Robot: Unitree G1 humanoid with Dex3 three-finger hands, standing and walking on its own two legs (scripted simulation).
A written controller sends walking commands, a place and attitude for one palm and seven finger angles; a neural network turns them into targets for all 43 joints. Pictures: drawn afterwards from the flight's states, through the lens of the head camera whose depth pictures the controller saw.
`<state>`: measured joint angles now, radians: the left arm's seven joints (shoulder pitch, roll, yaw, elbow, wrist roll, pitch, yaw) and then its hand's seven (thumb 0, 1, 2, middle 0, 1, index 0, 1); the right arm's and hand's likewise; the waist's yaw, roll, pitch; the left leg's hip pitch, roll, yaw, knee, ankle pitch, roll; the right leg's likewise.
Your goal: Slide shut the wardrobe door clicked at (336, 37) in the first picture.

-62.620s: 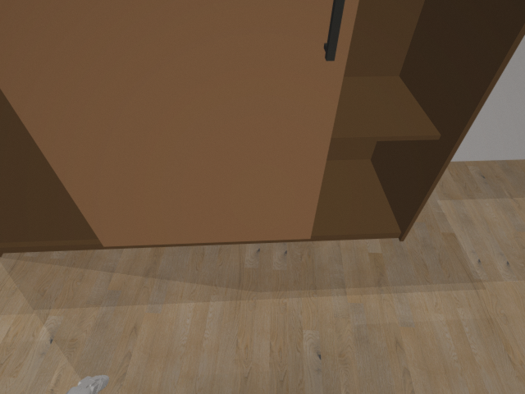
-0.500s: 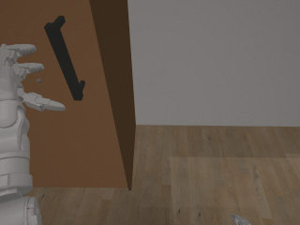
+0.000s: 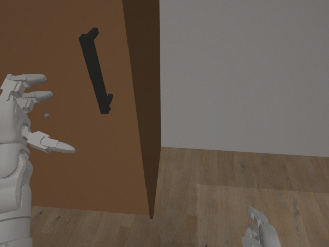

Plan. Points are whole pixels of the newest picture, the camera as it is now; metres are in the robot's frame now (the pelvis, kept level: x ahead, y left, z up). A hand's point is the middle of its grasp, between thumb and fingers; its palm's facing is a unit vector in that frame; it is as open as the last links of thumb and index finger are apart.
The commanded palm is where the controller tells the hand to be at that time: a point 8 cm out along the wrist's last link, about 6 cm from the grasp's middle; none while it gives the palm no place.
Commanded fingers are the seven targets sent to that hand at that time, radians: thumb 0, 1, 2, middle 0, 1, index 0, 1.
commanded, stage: slip the hand off the handle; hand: left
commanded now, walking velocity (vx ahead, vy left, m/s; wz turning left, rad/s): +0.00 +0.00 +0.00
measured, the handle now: (100, 74) +0.42 +0.21 +0.23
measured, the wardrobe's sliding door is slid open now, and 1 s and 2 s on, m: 0.00 0.00 0.00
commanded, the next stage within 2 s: draw the hand back to the body in 0.16 s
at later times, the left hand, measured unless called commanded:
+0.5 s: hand (52, 134) +0.26 +0.25 +0.19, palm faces +0.10 -0.99 -0.08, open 14.7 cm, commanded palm +0.21 +0.31 +0.20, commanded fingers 0.00 -0.55 0.20 -0.25 -1.15 -0.25 -1.15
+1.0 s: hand (33, 157) +0.21 +0.27 +0.18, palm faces +0.47 -0.85 -0.25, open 13.5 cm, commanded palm +0.16 +0.30 +0.19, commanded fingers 0.00 0.07 0.50 -0.23 -0.79 -0.23 -0.79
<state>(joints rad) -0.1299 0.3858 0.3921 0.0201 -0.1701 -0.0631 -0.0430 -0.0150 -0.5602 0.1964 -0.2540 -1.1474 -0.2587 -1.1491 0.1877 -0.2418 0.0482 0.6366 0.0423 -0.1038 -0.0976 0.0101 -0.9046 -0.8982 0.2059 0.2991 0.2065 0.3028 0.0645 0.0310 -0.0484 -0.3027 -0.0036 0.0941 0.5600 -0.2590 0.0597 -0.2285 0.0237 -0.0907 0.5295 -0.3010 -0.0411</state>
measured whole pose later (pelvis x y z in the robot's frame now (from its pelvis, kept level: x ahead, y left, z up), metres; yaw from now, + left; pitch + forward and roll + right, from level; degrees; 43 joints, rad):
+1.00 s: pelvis -0.01 +0.00 +0.01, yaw +1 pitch -5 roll -1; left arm 0.24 0.35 0.34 -0.31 -0.15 0.02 0.07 -0.01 -0.27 0.34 -0.24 -0.98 -0.25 -0.98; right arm 0.18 -0.24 0.06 0.64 0.02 -0.17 -0.06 0.01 -0.90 -0.90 0.21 0.30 0.21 0.30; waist 0.08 0.05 0.02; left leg -0.19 0.00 0.08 0.48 -0.22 0.06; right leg -0.10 0.03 -0.10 0.42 -0.25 -0.04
